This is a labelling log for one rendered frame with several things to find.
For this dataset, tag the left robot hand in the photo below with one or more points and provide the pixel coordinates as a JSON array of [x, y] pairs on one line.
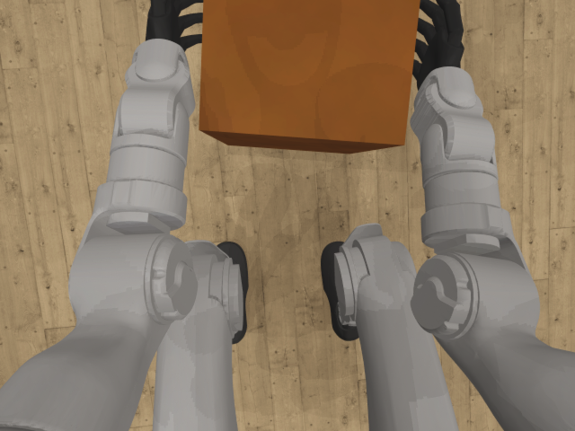
[[164, 22]]

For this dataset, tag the robot right shin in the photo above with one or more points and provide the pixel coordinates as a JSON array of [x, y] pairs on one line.
[[372, 230]]

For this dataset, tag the robot left thigh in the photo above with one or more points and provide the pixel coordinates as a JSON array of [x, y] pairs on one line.
[[193, 375]]

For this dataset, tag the robot left upper arm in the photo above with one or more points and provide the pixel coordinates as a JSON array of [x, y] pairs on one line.
[[126, 291]]

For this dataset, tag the left robot forearm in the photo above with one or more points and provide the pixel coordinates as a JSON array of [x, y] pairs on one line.
[[149, 148]]

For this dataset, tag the carton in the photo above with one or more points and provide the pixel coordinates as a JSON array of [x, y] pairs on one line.
[[329, 76]]

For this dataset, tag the right robot forearm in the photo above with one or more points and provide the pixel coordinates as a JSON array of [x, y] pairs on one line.
[[459, 170]]

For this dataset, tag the robot right upper arm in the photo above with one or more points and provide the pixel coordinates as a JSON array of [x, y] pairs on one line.
[[483, 312]]

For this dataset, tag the right robot hand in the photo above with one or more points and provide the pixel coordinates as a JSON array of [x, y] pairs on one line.
[[444, 38]]

